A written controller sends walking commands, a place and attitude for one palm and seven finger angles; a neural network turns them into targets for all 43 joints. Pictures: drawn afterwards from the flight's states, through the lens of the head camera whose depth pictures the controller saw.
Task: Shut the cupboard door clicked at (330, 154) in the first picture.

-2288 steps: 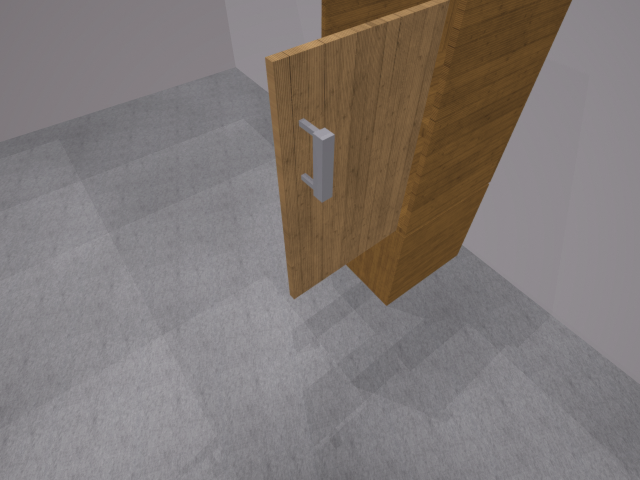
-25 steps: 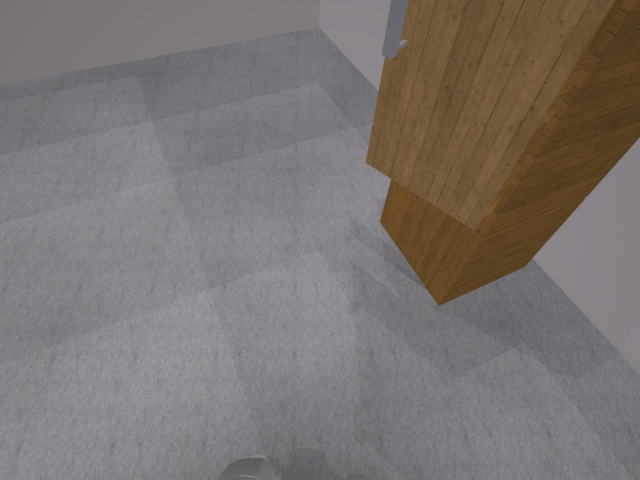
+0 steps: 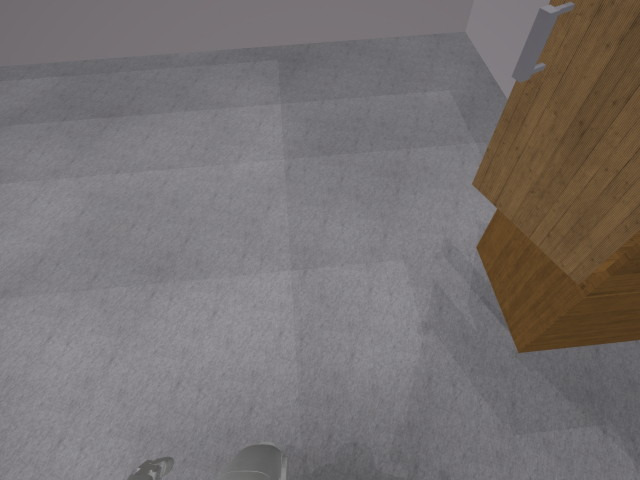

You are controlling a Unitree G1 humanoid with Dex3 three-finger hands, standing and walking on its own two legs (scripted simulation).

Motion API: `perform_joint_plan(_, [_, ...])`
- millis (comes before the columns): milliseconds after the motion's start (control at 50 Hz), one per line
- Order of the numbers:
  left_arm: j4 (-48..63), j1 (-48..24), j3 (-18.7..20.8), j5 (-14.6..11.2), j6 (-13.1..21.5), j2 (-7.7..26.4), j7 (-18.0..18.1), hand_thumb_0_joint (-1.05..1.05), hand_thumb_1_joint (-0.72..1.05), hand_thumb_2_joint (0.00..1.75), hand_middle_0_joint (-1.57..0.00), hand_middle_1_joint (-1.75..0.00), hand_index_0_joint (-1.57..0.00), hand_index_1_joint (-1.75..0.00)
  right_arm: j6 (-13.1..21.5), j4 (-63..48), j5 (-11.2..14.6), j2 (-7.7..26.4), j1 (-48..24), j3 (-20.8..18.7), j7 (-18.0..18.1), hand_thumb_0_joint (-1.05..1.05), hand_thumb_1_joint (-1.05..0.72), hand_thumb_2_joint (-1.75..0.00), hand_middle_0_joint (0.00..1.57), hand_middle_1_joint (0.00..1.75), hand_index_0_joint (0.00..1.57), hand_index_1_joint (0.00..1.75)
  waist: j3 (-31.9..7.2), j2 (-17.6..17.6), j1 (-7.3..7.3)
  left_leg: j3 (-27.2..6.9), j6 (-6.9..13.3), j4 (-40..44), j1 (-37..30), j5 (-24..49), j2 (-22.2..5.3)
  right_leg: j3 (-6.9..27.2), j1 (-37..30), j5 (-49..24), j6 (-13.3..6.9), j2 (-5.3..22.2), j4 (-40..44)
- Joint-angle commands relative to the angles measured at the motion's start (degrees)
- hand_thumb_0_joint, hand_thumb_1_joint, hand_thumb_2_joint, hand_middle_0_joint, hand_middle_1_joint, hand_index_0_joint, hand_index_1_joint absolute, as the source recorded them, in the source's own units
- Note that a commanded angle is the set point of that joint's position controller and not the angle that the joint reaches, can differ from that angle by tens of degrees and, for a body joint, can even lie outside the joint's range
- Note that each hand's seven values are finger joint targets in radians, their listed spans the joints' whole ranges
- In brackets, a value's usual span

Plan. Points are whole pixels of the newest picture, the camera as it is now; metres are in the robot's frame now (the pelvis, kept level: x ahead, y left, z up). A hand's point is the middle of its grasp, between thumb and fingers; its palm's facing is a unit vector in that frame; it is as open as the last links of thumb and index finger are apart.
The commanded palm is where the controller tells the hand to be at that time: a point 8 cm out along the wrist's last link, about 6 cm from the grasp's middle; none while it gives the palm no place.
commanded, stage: walk to a spot facing it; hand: left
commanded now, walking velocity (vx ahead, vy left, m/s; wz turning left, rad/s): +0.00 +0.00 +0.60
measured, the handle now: (543, 42) +0.81 -0.40 +0.09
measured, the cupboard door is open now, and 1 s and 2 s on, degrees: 23 23 23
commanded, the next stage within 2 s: turn to face it in 1.06 s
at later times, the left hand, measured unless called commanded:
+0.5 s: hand out of the picture +0.06 +0.22 -0.15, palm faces +0.32 -0.89 -0.31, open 7.4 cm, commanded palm none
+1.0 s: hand out of the picture +0.08 +0.27 -0.18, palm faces +0.62 -0.75 -0.22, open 7.4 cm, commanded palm none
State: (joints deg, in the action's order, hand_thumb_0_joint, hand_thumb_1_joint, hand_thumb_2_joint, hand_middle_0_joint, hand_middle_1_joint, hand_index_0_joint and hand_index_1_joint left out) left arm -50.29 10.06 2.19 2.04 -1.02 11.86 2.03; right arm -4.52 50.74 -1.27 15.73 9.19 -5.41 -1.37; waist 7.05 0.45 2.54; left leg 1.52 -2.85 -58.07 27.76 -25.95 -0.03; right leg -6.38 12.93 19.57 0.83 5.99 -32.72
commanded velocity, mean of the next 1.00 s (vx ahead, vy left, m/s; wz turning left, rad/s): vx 0.27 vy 0.00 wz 0.56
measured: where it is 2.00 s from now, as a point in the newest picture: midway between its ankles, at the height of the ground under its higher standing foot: (269, 403)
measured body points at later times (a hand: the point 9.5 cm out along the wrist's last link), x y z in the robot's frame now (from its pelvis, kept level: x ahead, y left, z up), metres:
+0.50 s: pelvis +0.06 -0.01 -0.01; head +0.10 -0.02 +0.44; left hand +0.05 +0.26 -0.13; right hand +0.19 -0.24 -0.16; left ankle -0.01 +0.11 -0.67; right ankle +0.10 -0.12 -0.73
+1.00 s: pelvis +0.19 +0.10 -0.01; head +0.22 +0.14 +0.44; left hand +0.04 +0.31 -0.16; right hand +0.43 -0.03 -0.14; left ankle +0.16 +0.18 -0.73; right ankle +0.26 -0.05 -0.65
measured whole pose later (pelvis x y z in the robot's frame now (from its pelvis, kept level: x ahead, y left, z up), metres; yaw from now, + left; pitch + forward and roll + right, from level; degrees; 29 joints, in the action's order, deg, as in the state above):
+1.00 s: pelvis +0.19 +0.10 -0.01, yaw +37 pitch +0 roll +0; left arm -55.8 15.2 4.6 2.1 -0.5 13.3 -0.7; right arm 2.1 50.5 -1.8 12.0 8.0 -2.0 -0.4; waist 7.1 -2.1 -1.2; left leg 5.9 3.6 -34.0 18.6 -15.4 0.9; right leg -2.8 28.8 21.2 2.9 9.4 -67.6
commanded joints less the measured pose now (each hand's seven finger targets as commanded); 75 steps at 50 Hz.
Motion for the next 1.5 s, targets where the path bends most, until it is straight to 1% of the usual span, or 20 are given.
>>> perform_joint_plan(0, [2.73,5.42,4.25,0.03,0.91,13.33,0.39,0.00,0.90,0.90,-0.20,-0.30,-0.20,-0.30,1.53,-5.50,0.55,0.74,-3.29,0.88,-0.39,0.00,-0.90,-0.90,0.20,0.30,0.20,0.30,-7.65,-12.58,-3.93,3.73,0.59,12.73,-2.54,0.02,0.14,4.33,-9.30,-40.40,-7.12,13.26,4.18])
perform_joint_plan(60, [2.88,4.64,4.39,-0.73,0.59,13.11,0.00,0.00,0.90,0.90,-0.20,-0.30,-0.20,-0.30,2.38,-4.03,0.26,3.95,2.88,0.31,-0.30,0.00,-0.90,-0.90,0.20,0.30,0.20,0.30,-10.98,-8.22,-0.45,2.98,2.07,30.62,-16.96,14.87,-0.30,-0.21,-3.72,-34.48,-2.53,11.78,-6.71])
perform_joint_plan(100, [6.80,3.27,2.46,-1.06,0.16,6.73,-0.57,0.00,0.90,0.90,-0.20,-0.30,-0.20,-0.30,2.85,-2.53,-0.29,14.57,9.96,-2.18,0.50,0.00,-0.90,-0.90,0.20,0.30,0.20,0.30,-15.15,18.84,3.07,-25.86,15.39,35.40,-31.69,51.58,-23.38,-1.20,19.78,20.14,3.63,0.25,-28.84])
perform_joint_plan(160, [7.04,-4.29,2.85,-0.70,-0.01,7.70,-0.96,0.00,0.90,0.90,-0.20,-0.30,-0.20,-0.30,3.25,-2.27,-0.66,11.11,8.67,-0.99,2.05,0.00,-0.90,-0.90,0.20,0.30,0.20,0.30,-10.57,12.07,3.25,-22.87,14.65,37.26,-24.50,23.07,-17.42,6.28,23.90,11.04,2.66,0.84,-34.06])
perform_joint_plan(340, [2.79,5.87,3.03,-0.39,1.40,7.26,-3.40,0.00,0.90,0.90,-0.20,-0.30,-0.20,-0.30,3.51,-3.26,-0.62,9.81,0.19,-0.86,1.48,0.00,-0.90,-0.90,0.20,0.30,0.20,0.30,-6.58,7.17,-3.71,-19.21,10.76,37.78,-5.57,-8.71,-8.45,-0.07,0.25,0.11,2.44,-5.85,-3.71])
perform_joint_plan(360, [1.28,11.28,3.64,-0.16,1.82,8.52,-3.20,0.00,0.90,0.90,-0.20,-0.30,-0.20,-0.30,3.47,-3.95,-0.27,8.39,-1.94,-0.62,1.40,0.00,-0.90,-0.90,0.20,0.30,0.20,0.30,-6.28,3.49,-6.76,-16.69,9.30,31.88,3.17,-11.88,-5.17,1.37,-10.08,0.06,2.21,-5.14,2.17])
perform_joint_plan(400, [0.42,18.56,4.60,0.36,2.60,16.10,-1.68,0.00,0.90,0.90,-0.20,-0.30,-0.20,-0.30,4.19,-6.64,0.33,1.13,-3.33,0.96,0.96,0.00,-0.90,-0.90,0.20,0.30,0.20,0.30,-6.07,-22.15,-10.52,-3.64,3.55,-1.98,19.18,-12.04,5.17,34.86,-16.91,25.10,-5.67,19.88,24.95])
perform_joint_plan(420, [1.20,15.84,4.54,-0.30,2.71,15.18,-1.18,0.00,0.90,0.90,-0.20,-0.30,-0.20,-0.30,3.77,-6.83,-0.33,3.75,-3.09,0.20,0.47,0.00,-0.90,-0.90,0.20,0.30,0.20,0.30,-3.76,-15.56,-7.33,-6.58,3.54,-11.02,18.21,-7.60,0.58,37.90,-9.92,30.99,-8.08,22.95,27.04])
perform_joint_plan(480, [2.51,4.87,3.25,-0.17,3.92,8.92,-0.95,0.00,0.90,0.90,-0.20,-0.30,-0.20,-0.30,3.21,-3.76,-0.82,2.12,-1.64,0.00,-0.92,0.00,-0.90,-0.90,0.20,0.30,0.20,0.30,-0.35,-8.91,-1.62,-5.38,2.40,-15.84,13.69,7.33,-4.46,17.72,0.47,14.74,-6.05,16.51,24.10])
perform_joint_plan(540, [0.24,8.52,3.16,-0.18,4.92,7.44,-0.87,0.00,0.90,0.90,-0.20,-0.30,-0.20,-0.30,3.25,-2.82,-0.25,-0.46,-1.27,0.76,-1.60,0.00,-0.90,-0.90,0.20,0.30,0.20,0.30,-3.39,-8.89,-2.46,-0.86,1.73,-7.75,12.07,9.66,-4.47,3.92,-7.65,-8.56,-5.52,13.38,20.40])
perform_joint_plan(700, [-3.98,15.26,3.47,-0.12,5.09,8.78,-0.92,0.00,0.90,0.90,-0.20,-0.30,-0.20,-0.30,4.10,-5.67,-0.27,-2.32,-9.19,2.17,-2.61,0.00,-0.90,-0.90,0.20,0.30,0.20,0.30,-2.61,-9.50,-5.40,6.01,4.09,15.01,7.80,8.50,-3.37,-5.48,-17.00,-28.62,-4.88,16.05,15.03])
perform_joint_plan(780, [-3.13,11.89,3.93,-0.91,4.81,11.39,-1.36,0.00,0.90,0.90,-0.20,-0.30,-0.20,-0.30,5.28,-2.13,-0.86,2.56,6.55,0.68,-1.41,0.00,-0.90,-0.90,0.20,0.30,0.20,0.30,-12.36,-5.44,3.36,9.42,7.58,27.86,-23.12,11.31,2.19,-12.00,-6.55,-38.66,-1.96,13.55,-10.46])
perform_joint_plan(820, [3.42,5.48,2.62,-1.04,4.52,6.74,-2.94,0.00,0.90,0.90,-0.20,-0.30,-0.20,-0.30,5.63,0.66,-0.78,15.64,20.10,-2.22,0.29,0.00,-0.90,-0.90,0.20,0.30,0.20,0.30,-19.96,13.71,9.07,-29.83,18.95,36.35,-45.80,21.42,-23.37,-5.00,27.01,13.85,2.80,1.10,-42.13])
perform_joint_plan(840, [5.17,1.95,3.15,-1.00,4.35,7.40,-2.57,0.00,0.90,0.90,-0.20,-0.30,-0.20,-0.30,5.55,1.31,-0.30,16.10,19.04,-2.21,0.76,0.00,-0.90,-0.90,0.20,0.30,0.20,0.30,-17.54,4.31,7.76,-30.27,19.43,38.70,-39.63,16.21,-26.12,2.20,29.12,12.41,1.58,2.47,-44.89])
perform_joint_plan(920, [0.40,5.80,3.54,-0.10,2.69,5.02,-3.06,0.00,0.90,0.90,-0.20,-0.30,-0.20,-0.30,7.08,-1.56,-0.28,6.50,4.53,0.74,2.03,0.00,-0.90,-0.90,0.20,0.30,0.20,0.30,-7.62,9.26,-0.33,-15.42,13.35,43.14,-18.06,8.40,-15.68,5.81,22.68,0.72,1.99,4.86,-36.70])
perform_joint_plan(1200, [0.86,5.71,2.42,-0.43,2.63,4.08,-2.84,0.00,0.90,0.90,-0.20,-0.30,-0.20,-0.30,6.43,3.39,-0.10,3.37,6.86,0.78,2.32,0.00,-0.90,-0.90,0.20,0.30,0.20,0.30,-6.89,3.41,-4.77,-6.14,10.10,33.23,-13.87,20.80,-9.62,1.62,-1.44,-13.67,1.09,-3.25,1.30])
perform_joint_plan(1240, [-2.53,15.04,3.34,0.20,4.01,10.29,-1.87,0.00,0.90,0.90,-0.20,-0.30,-0.20,-0.30,6.78,4.64,0.59,-1.37,11.69,1.65,1.78,0.00,-0.90,-0.90,0.20,0.30,0.20,0.30,-12.56,-12.71,-7.45,1.47,5.19,12.12,-3.93,5.10,-0.17,18.79,-17.91,-23.17,-3.95,9.24,9.24])
perform_joint_plan(1280, [-2.79,12.63,2.86,-0.86,3.92,11.07,-1.41,0.00,0.90,0.90,-0.20,-0.30,-0.20,-0.30,5.68,4.63,0.42,-1.14,13.34,1.99,2.58,0.00,-0.90,-0.90,0.20,0.30,0.20,0.30,-12.79,-18.92,-5.16,-2.27,3.54,-3.56,-0.42,-10.94,-0.22,32.05,-12.70,-27.66,-12.43,16.74,16.54])
perform_joint_plan(1360, [-1.61,3.64,2.38,-0.69,2.83,6.47,-0.66,0.00,0.90,0.90,-0.20,-0.30,-0.20,-0.30,4.57,5.26,0.45,-2.50,9.28,2.74,2.45,0.00,-0.90,-0.90,0.20,0.30,0.20,0.30,-9.51,-6.96,-1.84,-0.69,1.61,0.14,-4.29,-0.42,-3.45,18.50,-2.83,-34.80,-11.94,9.41,15.19])
perform_joint_plan(1480, [-2.25,4.58,3.92,-0.48,1.75,7.55,-0.66,0.00,0.90,0.90,-0.20,-0.30,-0.20,-0.30,3.41,2.37,0.52,-2.74,5.31,2.41,2.96,0.00,-0.90,-0.90,0.20,0.30,0.20,0.30,-11.72,-5.96,-2.68,-0.05,0.05,9.04,-3.90,2.11,-1.82,20.88,-4.66,-33.40,-11.84,7.13,14.03])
